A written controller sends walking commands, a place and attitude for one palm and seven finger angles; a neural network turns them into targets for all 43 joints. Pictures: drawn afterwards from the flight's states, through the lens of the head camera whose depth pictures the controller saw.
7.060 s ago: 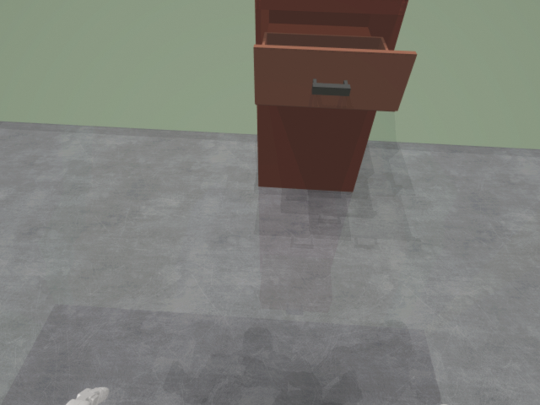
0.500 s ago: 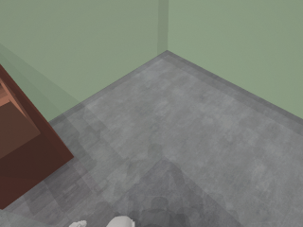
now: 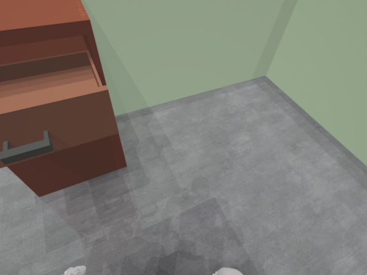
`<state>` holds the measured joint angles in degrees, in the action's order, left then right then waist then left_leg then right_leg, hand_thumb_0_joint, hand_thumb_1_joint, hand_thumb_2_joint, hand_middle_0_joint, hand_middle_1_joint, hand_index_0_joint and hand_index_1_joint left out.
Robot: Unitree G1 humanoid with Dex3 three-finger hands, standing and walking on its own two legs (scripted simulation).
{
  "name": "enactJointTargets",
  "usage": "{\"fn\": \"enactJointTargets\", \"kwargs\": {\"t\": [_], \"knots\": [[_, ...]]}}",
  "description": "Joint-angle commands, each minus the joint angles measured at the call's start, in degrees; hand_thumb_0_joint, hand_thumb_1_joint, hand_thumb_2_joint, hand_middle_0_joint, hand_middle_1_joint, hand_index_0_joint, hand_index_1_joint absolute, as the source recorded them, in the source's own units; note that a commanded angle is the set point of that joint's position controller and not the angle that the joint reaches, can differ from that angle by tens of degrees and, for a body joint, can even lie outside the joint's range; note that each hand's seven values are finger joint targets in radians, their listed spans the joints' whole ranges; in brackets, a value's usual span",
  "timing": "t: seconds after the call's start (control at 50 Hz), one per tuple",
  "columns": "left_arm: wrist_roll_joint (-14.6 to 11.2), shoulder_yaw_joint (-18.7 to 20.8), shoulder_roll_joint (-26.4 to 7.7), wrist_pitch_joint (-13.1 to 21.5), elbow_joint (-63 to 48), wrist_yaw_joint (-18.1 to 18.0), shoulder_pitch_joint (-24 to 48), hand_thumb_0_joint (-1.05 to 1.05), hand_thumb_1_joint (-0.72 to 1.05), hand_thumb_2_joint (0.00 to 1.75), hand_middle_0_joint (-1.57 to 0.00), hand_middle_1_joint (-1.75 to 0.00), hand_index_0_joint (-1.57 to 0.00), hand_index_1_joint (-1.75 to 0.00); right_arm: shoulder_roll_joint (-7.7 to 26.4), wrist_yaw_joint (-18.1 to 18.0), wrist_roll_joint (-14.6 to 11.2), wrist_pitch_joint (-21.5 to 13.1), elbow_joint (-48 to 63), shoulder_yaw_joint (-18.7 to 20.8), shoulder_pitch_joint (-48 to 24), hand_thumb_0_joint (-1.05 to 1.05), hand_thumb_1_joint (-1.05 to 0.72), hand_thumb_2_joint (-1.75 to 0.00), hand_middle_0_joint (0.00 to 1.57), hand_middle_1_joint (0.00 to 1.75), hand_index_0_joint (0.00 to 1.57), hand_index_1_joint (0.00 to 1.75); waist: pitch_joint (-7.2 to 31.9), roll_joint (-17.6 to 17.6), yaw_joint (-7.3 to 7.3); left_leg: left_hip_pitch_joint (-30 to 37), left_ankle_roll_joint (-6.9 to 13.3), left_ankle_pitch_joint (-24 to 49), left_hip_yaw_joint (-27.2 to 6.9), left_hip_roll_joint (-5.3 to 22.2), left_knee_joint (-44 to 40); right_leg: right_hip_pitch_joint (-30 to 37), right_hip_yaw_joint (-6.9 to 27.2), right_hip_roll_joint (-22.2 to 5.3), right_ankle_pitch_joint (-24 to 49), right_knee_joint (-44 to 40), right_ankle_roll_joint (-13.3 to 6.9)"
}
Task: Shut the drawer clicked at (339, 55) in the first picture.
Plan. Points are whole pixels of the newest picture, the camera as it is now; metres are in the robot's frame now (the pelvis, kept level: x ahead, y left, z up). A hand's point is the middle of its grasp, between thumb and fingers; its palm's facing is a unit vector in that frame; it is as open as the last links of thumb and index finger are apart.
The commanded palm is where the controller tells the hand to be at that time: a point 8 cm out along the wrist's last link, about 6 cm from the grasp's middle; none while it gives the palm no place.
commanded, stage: turn to face it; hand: left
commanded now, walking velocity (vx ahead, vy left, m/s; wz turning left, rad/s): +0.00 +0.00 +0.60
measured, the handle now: (27, 145) +0.40 +0.42 -0.01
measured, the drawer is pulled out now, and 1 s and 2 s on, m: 0.30 0.30 0.30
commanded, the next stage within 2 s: take the last steps up to it in 0.74 s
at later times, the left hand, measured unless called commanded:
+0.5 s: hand out of the picture +0.00 +0.16 -0.15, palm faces +0.32 -0.90 -0.28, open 7.3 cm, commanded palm none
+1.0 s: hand out of the picture -0.10 +0.21 -0.17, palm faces +0.51 -0.84 -0.22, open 7.3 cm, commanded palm none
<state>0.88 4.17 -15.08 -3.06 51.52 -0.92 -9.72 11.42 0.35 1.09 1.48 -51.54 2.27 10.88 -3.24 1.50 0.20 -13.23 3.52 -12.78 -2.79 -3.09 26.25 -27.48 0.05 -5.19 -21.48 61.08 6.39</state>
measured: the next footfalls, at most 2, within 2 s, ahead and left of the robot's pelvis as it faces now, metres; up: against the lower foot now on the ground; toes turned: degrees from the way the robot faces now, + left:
right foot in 0.22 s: +0.05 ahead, -0.15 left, +0.00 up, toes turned +8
left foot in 0.68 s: -0.03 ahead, +0.09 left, +0.00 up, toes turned +28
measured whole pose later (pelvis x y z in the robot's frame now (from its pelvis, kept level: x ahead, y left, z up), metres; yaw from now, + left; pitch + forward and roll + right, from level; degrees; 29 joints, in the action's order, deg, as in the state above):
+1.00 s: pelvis -0.04 +0.01 +0.00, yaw +28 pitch -2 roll -1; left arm 1.4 3.0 -13.8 -2.2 57.3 -0.8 -15.0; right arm 8.8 -1.0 0.7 -0.6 -54.2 1.4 11.3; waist -1.4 1.8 -1.2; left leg -8.3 4.2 -12.2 0.9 -2.3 22.4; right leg -24.6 -0.5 -4.8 -20.5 61.7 4.3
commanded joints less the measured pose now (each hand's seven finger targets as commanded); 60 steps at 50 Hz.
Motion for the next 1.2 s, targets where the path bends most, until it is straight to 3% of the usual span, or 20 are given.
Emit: {"fn": "enactJointTargets", "kwargs": {"t": [0.0,0.1,0.16,0.18,0.2,0.22,0.24,0.28,0.34,0.54,0.62,0.64,0.66,0.68,0.7,0.74,0.82,0.98,1.12,1.18], "knots": [[-0.16,1.11,-3.93,1.24,-6.14,-0.46,3.20,0.00,0.90,0.90,-0.20,-0.30,-0.20,-0.30,13.02,-0.92,0.24,-0.66,2.53,4.26,3.63,0.00,-0.90,-0.90,0.20,0.30,0.20,0.30,3.78,-9.22,2.10,6.31,6.87,17.84,-18.37,15.24,-7.24,-3.40,0.95,0.78,-1.82,-5.49,-0.30],[-0.79,0.66,-2.89,1.92,-7.03,-0.80,1.87,0.00,0.90,0.90,-0.20,-0.30,-0.20,-0.30,13.05,-0.95,0.44,-0.14,3.15,4.61,2.41,0.00,-0.90,-0.90,0.20,0.30,0.20,0.30,5.80,-10.89,1.18,2.36,6.83,23.55,-22.00,13.65,-3.57,6.45,0.62,3.89,-3.12,-18.08,-1.60],[-1.03,0.94,-3.89,2.76,-6.17,-1.08,-2.66,0.00,0.90,0.90,-0.20,-0.30,-0.20,-0.30,12.18,-0.68,-0.10,0.04,3.49,4.68,1.13,0.00,-0.90,-0.90,0.20,0.30,0.20,0.30,7.83,-8.96,-1.09,-2.81,3.79,20.83,-22.02,10.22,0.47,18.21,-0.07,4.67,6.59,-33.22,-2.34],[-0.81,1.39,-5.67,3.39,-5.83,-1.34,-4.59,0.00,0.90,0.90,-0.20,-0.30,-0.20,-0.30,10.33,-0.46,-0.59,-0.05,3.60,4.50,1.52,0.00,-0.90,-0.90,0.20,0.30,0.20,0.30,8.99,-5.01,-2.03,-8.80,0.86,12.65,-19.88,7.61,4.47,26.58,3.04,0.65,11.18,-40.91,-3.10],[0.10,2.41,-10.70,3.85,-5.95,-1.80,-5.00,0.00,0.90,0.90,-0.20,-0.30,-0.20,-0.30,6.18,-0.25,-1.21,-0.08,4.23,3.99,3.12,0.00,-0.90,-0.90,0.20,0.30,0.20,0.30,9.64,10.90,-2.14,-20.14,-4.00,-9.28,-9.15,0.32,16.15,34.81,16.80,-14.59,12.24,-45.82,-7.77],[0.22,2.34,-12.96,3.52,-6.60,-1.68,-4.72,0.00,0.90,0.90,-0.20,-0.30,-0.20,-0.30,7.71,-0.36,-0.52,0.14,5.15,4.34,2.75,0.00,-0.90,-0.90,0.20,0.30,0.20,0.30,8.49,13.78,-2.12,-21.50,-6.07,-21.45,-3.21,-2.08,29.27,27.47,23.00,-24.34,17.77,-46.04,-14.09],[0.05,1.85,-11.37,3.11,-7.34,-1.77,-2.91,0.00,0.90,0.90,-0.20,-0.30,-0.20,-0.30,8.90,-0.13,0.08,0.64,4.92,4.84,2.30,0.00,-0.90,-0.90,0.20,0.30,0.20,0.30,5.71,7.49,-1.10,-20.19,-5.59,-19.35,-4.37,0.14,38.04,20.39,18.09,-22.40,15.11,-45.69,-15.70],[-0.23,1.01,-7.07,3.54,-7.60,-1.51,1.91,0.00,0.90,0.90,-0.20,-0.30,-0.20,-0.30,8.43,0.58,0.43,1.74,2.02,4.95,3.27,0.00,-0.90,-0.90,0.20,0.30,0.20,0.30,1.06,8.70,1.39,-20.36,-6.42,-12.21,-3.11,2.55,44.21,15.64,10.72,-15.24,11.57,-46.51,-12.75],[-0.11,0.26,-4.96,4.02,-6.93,-1.27,0.74,0.00,0.90,0.90,-0.20,-0.30,-0.20,-0.30,7.14,1.25,0.29,1.97,1.07,4.34,3.99,0.00,-0.90,-0.90,0.20,0.30,0.20,0.30,-0.18,8.81,1.71,-20.60,-7.57,-6.90,-0.27,3.61,45.77,16.72,1.27,-11.74,20.25,-44.11,-11.21],[1.06,1.48,-8.53,3.44,-2.01,-1.13,-9.66,0.00,0.90,0.90,-0.20,-0.30,-0.20,-0.30,4.98,1.02,-0.41,1.28,2.79,2.15,-5.26,0.00,-0.90,-0.90,0.20,0.30,0.20,0.30,2.64,11.12,-3.36,-12.36,-7.15,-13.27,6.35,3.67,21.67,23.42,-2.63,-14.38,35.82,-38.53,-13.72],[0.70,1.78,-8.82,3.03,-0.69,-1.00,-8.25,0.00,0.90,0.90,-0.20,-0.30,-0.20,-0.30,5.74,0.48,-0.63,0.05,1.37,1.88,-0.55,0.00,-0.90,-0.90,0.20,0.30,0.20,0.30,6.01,10.41,-0.78,-0.09,-5.47,-3.87,7.95,2.43,3.92,21.37,-5.72,-13.14,36.03,-30.87,-10.37],[0.02,1.59,-7.71,2.69,-0.96,-0.93,-8.00,0.00,0.90,0.90,-0.20,-0.30,-0.20,-0.30,8.31,0.46,-0.41,-0.64,0.58,2.36,2.75,0.00,-0.90,-0.90,0.20,0.30,0.20,0.30,8.44,4.06,1.32,8.98,-4.60,5.83,5.52,5.29,-3.88,16.06,-8.02,-11.60,29.31,-23.25,-7.59],[-0.50,0.83,-3.81,2.35,-2.51,-0.60,-8.89,0.00,0.90,0.90,-0.20,-0.30,-0.20,-0.30,14.71,0.09,0.02,-1.34,0.53,3.82,5.43,0.00,-0.90,-0.90,0.20,0.30,0.20,0.30,10.91,-14.39,2.67,19.26,1.11,27.28,-13.24,20.32,-5.29,0.74,-10.64,-3.86,1.11,-10.89,-2.95],[-0.28,-0.48,-2.01,1.86,-3.64,-0.95,-5.90,0.00,0.90,0.90,-0.20,-0.30,-0.20,-0.30,17.62,-0.61,-0.47,-0.85,-0.35,4.19,8.23,0.00,-0.90,-0.90,0.20,0.30,0.20,0.30,11.10,-18.15,3.87,16.59,7.34,47.89,-18.54,26.77,-4.55,-2.37,-4.63,-1.19,-17.77,-4.18,-1.95],[-0.11,-0.09,-3.36,1.39,-3.38,-1.18,-5.51,0.00,0.90,0.90,-0.20,-0.30,-0.20,-0.30,16.37,-0.74,0.00,-0.45,-0.43,3.68,7.18,0.00,-0.90,-0.90,0.20,0.30,0.20,0.30,9.66,-11.94,3.18,12.64,9.48,41.81,-13.08,26.92,-3.62,-0.35,-2.26,-2.45,-15.83,0.78,-3.11],[0.13,0.11,-3.47,0.93,-0.55,-1.09,-4.61,0.00,0.90,0.90,-0.20,-0.30,-0.20,-0.30,12.50,-1.85,0.05,-0.89,0.13,2.64,1.89,0.00,-0.90,-0.90,0.20,0.30,0.20,0.30,5.23,-15.46,1.46,9.10,6.69,38.97,-10.13,20.43,-4.96,-2.25,0.05,-2.08,-8.91,3.71,-2.60],[-0.13,0.14,-3.55,1.14,2.18,-0.46,-7.21,0.00,0.90,0.90,-0.20,-0.30,-0.20,-0.30,9.61,-2.03,-0.56,-1.53,0.28,1.40,0.08,0.00,-0.90,-0.90,0.20,0.30,0.20,0.30,3.61,-9.34,-0.60,8.45,4.75,38.13,-4.69,16.05,-6.41,-1.06,-0.59,-0.72,-0.88,5.27,-1.93],[0.97,-0.54,-1.71,2.18,1.76,0.59,-3.29,0.00,0.90,0.90,-0.20,-0.30,-0.20,-0.30,6.91,-1.81,-0.01,-3.08,-3.03,2.09,8.70,0.00,-0.90,-0.90,0.20,0.30,0.20,0.30,-0.95,-8.13,1.73,8.34,7.25,-5.68,-13.53,16.65,-16.59,-5.76,-0.78,-0.43,1.74,-2.37,-2.79],[0.62,-0.82,-0.22,3.16,0.26,1.49,1.58,0.00,0.90,0.90,-0.20,-0.30,-0.20,-0.30,7.52,-1.96,0.52,-3.74,-5.52,2.11,11.85,0.00,-0.90,-0.90,0.20,0.30,0.20,0.30,-3.52,-8.61,2.62,5.53,8.60,-14.49,-17.01,18.13,-18.77,-2.20,-1.45,-0.22,-0.57,-15.54,-4.41],[0.42,-0.64,0.89,3.61,1.01,1.70,-0.64,0.00,0.90,0.90,-0.20,-0.30,-0.20,-0.30,8.13,-1.77,0.65,-3.62,-6.29,2.20,10.80,0.00,-0.90,-0.90,0.20,0.30,0.20,0.30,-2.20,-8.35,1.04,0.27,7.55,-15.35,-14.68,17.13,-17.05,7.06,-2.59,1.27,0.40,-22.65,-4.96]]}}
